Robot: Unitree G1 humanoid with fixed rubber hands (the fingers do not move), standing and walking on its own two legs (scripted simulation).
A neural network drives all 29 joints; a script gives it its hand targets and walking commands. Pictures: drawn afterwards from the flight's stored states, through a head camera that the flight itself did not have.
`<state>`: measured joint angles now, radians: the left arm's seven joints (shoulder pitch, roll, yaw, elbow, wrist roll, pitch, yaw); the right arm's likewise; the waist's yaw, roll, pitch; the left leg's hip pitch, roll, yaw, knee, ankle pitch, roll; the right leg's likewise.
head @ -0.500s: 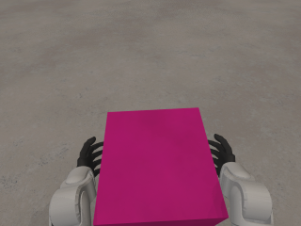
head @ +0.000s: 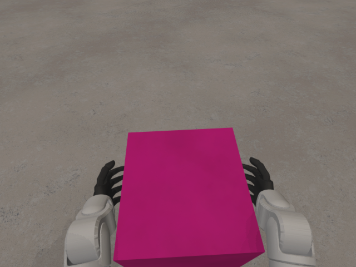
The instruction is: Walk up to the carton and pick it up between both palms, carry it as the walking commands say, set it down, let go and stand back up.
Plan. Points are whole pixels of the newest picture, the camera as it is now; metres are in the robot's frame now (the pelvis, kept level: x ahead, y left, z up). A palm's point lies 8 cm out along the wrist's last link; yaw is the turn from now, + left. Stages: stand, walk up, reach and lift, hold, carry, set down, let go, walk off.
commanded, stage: carry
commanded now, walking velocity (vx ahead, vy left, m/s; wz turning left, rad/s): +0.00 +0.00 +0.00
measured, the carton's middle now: (183, 206) +0.27 +0.00 -0.01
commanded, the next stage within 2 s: hold in 0.46 s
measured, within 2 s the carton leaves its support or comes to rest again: neither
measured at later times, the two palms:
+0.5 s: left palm (103, 204) +0.25 +0.17 +0.04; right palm (255, 200) +0.26 -0.15 +0.04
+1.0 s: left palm (107, 215) +0.24 +0.16 +0.03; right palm (260, 216) +0.23 -0.16 +0.03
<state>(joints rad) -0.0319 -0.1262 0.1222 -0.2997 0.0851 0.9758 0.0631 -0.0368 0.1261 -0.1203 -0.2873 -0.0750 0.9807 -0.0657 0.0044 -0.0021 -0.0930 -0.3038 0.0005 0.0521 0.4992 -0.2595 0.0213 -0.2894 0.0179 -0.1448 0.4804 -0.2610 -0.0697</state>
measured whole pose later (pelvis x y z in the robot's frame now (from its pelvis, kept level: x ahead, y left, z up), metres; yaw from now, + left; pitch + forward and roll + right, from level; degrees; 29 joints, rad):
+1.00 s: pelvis -0.06 +0.02 -0.01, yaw +2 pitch -9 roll +0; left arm -0.29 -0.09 0.16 0.31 0.15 0.71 0.07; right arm -0.28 0.04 -0.19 0.30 -0.13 0.71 -0.04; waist -0.05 0.01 0.09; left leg -0.17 -0.04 0.04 0.55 -0.23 0.05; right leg -0.15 0.04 -0.05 0.54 -0.24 -0.05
